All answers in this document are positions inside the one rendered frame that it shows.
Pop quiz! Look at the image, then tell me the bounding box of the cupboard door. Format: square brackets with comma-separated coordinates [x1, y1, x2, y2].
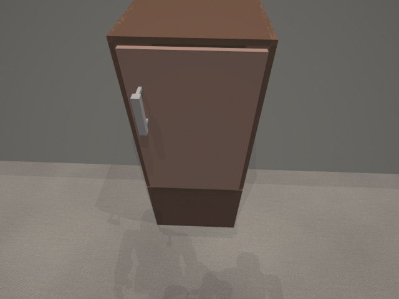
[115, 45, 269, 190]

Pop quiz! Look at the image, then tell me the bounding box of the handle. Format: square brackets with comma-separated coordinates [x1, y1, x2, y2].
[130, 87, 148, 136]

